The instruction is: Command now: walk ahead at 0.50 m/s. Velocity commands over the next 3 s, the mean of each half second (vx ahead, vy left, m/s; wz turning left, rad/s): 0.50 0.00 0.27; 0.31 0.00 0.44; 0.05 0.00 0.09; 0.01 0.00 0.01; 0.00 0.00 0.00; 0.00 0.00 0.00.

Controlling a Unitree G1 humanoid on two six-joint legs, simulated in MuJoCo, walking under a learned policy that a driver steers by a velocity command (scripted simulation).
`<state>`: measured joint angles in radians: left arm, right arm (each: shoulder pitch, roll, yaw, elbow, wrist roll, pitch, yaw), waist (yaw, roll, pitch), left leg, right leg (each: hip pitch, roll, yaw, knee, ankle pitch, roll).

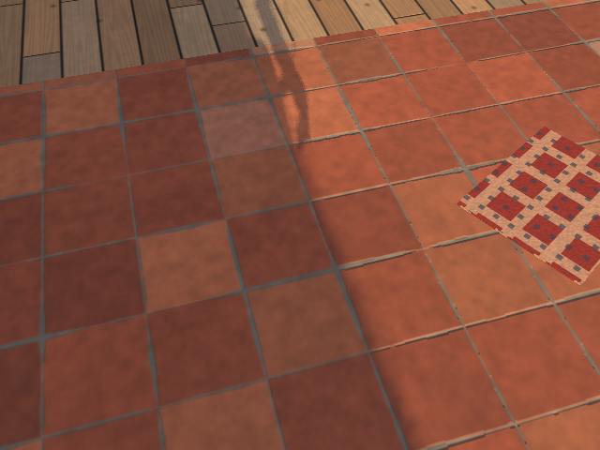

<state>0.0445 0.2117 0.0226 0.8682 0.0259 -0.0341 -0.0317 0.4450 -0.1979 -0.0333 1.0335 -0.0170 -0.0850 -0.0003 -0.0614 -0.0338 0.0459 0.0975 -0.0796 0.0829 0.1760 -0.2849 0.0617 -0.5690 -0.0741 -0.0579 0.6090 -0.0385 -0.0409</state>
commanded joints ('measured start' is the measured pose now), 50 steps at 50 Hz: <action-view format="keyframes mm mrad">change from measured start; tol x32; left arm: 1 -52 84 21 -72 0 -24 7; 5 467 271 89 64 47 -52 42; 50 117 103 32 -73 -9 33 51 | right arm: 1 28 -161 -32 -14 -7 -2 -14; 25 -445 -40 -11 -220 -14 62 52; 32 -10 -207 -88 -122 -41 46 20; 50 -119 -175 -41 -146 -2 54 -19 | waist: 1 39 105 49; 6 179 -154 -364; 10 53 -36 1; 50 26 110 -94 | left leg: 1 9 314 -110 57 660 117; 4 -150 235 -39 521 731 67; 6 -657 10 -85 1095 -242 22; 7 -715 84 -143 1126 -164 35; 21 -746 168 -36 626 307 -12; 30 -483 3 103 431 37 135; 33 204 437 -710 193 299 406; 36 -70 376 -433 162 803 326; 50 -124 222 -217 171 952 122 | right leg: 1 30 35 -15 -57 -84 -41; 4 544 42 18 -153 -101 -119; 6 887 -364 720 -333 -251 -271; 11 392 -180 192 -470 -135 -107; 30 711 -200 -205 -50 861 -72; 32 426 -154 -219 478 437 -20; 33 -38 110 -151 889 -512 57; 50 40 13 46 210 -114 58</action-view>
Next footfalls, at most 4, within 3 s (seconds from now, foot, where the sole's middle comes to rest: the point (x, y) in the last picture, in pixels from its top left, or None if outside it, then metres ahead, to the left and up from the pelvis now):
0.08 right None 0.22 -0.11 -0.78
0.64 left None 0.47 0.09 -0.78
1.16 right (298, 370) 0.66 -0.01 -0.78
1.42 left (223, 445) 0.49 0.16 -0.78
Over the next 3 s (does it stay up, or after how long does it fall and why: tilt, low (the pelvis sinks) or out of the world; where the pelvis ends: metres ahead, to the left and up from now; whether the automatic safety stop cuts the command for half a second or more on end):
stays up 0.55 0.09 0.00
